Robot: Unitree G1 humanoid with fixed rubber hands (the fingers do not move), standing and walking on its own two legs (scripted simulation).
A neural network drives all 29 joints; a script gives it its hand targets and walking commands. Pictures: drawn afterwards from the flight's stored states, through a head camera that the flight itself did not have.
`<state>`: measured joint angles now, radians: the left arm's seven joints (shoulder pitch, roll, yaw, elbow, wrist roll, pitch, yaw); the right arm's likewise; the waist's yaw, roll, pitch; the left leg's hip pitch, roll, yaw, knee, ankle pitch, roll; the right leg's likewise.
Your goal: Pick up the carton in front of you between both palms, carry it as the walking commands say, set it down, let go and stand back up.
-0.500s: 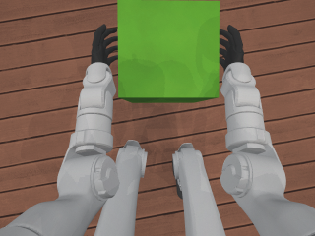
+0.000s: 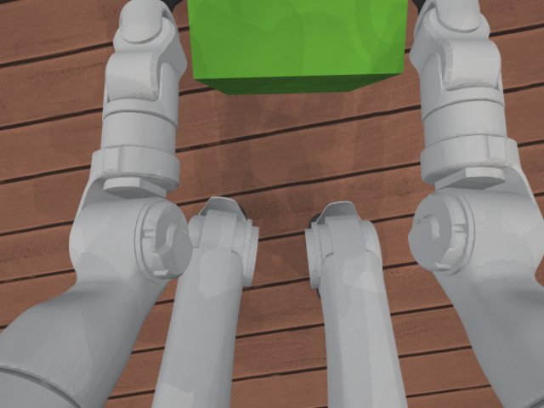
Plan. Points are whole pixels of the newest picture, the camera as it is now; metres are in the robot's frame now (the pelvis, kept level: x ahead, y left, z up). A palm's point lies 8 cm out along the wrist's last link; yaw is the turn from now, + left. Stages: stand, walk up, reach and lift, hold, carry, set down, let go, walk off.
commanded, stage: set down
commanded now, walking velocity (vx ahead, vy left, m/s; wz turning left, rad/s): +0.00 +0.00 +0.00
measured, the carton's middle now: (290, 5) +0.56 +0.00 -0.23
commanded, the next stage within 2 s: none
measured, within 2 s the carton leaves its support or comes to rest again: rests again in 0.52 s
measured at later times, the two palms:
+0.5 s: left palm (172, 12) +0.55 +0.15 -0.22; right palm (411, 1) +0.56 -0.15 -0.22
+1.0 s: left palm (171, 18) +0.54 +0.15 -0.23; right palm (411, 8) +0.56 -0.16 -0.23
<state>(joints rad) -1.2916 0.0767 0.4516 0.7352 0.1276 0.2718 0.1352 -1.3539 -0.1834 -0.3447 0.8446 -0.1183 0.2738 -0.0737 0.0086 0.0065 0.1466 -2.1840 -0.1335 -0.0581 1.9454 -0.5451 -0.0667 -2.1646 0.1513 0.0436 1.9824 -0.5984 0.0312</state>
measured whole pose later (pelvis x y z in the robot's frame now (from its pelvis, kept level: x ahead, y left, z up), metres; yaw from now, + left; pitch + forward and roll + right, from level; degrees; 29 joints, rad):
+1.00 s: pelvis -0.01 +0.00 -0.07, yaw +0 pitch +32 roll +2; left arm -1.48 0.20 0.45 0.95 0.08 0.21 0.02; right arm -1.56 -0.30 -0.32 1.06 -0.09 0.21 0.03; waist 0.01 0.01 0.47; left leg -2.17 -0.10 -0.01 2.22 -0.60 -0.05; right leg -2.16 0.11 0.01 2.26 -0.66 0.00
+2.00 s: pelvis -0.01 +0.00 +0.00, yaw +0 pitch +43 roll +1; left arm -1.45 0.29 0.27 1.01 -0.10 0.19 0.14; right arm -1.52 -0.43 -0.17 1.12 0.09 0.19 -0.04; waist 0.03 0.01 0.16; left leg -2.15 -0.06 0.01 1.94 -0.54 -0.01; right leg -2.13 0.06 0.00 1.97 -0.58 -0.02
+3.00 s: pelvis +0.06 +0.01 +0.27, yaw -2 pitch +39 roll +0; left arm -0.68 0.19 0.24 0.66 0.08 0.13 -0.02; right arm -0.74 -0.24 -0.26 0.72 -0.08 0.13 0.01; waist 0.03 0.01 -0.05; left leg -1.27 -0.04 -0.04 0.86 -0.27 0.00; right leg -1.25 0.06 0.05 0.86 -0.29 -0.01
